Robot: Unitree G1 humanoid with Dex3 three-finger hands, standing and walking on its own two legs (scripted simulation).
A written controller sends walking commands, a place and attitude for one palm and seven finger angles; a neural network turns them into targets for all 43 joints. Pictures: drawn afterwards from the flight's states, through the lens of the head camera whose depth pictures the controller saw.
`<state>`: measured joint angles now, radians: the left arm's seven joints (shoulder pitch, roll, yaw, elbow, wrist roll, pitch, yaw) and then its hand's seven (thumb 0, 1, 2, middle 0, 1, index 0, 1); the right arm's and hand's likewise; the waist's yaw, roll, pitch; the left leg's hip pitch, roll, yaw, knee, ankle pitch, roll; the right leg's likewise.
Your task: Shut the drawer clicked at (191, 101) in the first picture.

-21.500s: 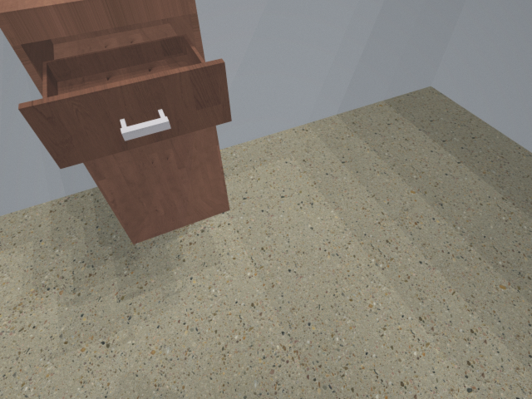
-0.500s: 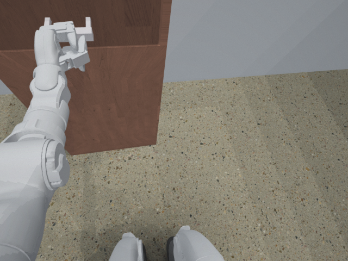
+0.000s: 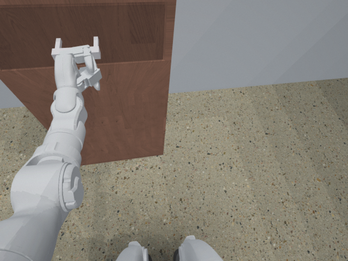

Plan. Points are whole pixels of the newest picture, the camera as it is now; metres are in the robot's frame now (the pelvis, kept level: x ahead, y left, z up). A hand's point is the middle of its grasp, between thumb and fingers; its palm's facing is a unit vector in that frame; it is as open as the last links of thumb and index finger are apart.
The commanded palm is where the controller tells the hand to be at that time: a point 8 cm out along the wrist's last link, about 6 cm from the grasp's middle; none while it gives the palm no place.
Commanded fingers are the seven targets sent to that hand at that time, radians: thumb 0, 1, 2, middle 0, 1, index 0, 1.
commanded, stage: pull the fist back off the drawer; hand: left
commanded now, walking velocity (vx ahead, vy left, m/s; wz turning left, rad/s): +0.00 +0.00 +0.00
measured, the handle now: (77, 47) +0.60 +0.17 +0.10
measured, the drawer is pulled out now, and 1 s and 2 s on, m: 0.00 0.00 0.00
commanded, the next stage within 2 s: draw the hand back to the body in 0.02 s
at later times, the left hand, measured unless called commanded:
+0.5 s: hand (69, 98) +0.42 +0.15 +0.13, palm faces +0.10 -1.00 -0.03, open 3.3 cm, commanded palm +0.37 +0.20 +0.14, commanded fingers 0.00 0.90 0.90 -1.40 -1.60 -1.40 -1.60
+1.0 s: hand (5, 168) +0.28 +0.20 +0.18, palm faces +0.27 -0.92 -0.27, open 3.3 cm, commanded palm +0.23 +0.25 +0.20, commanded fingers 0.00 0.90 0.90 -1.40 -1.60 -1.40 -1.60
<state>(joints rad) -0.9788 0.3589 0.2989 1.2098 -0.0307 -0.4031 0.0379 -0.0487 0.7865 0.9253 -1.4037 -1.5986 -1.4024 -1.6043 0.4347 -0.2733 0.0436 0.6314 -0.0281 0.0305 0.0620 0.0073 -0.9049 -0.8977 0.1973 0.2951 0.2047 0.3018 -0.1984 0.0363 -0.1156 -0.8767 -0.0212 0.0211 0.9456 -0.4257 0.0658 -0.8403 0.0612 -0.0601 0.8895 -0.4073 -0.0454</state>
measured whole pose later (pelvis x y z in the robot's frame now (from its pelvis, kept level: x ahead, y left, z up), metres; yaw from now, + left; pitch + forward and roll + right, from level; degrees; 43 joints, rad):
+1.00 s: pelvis +0.02 -0.01 +0.06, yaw +1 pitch -3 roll +0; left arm 0.17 0.30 0.13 -0.12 -0.09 -0.06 0.07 0.02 0.89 0.90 -1.41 -1.60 -1.40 -1.60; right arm 0.16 -0.23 0.08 0.59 0.03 0.00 -0.05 0.01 -0.90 -0.90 0.20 0.30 0.20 0.30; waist 0.04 0.06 0.01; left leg -0.13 -0.05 0.01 0.44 -0.26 0.05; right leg -0.11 0.05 -0.04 0.43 -0.27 -0.06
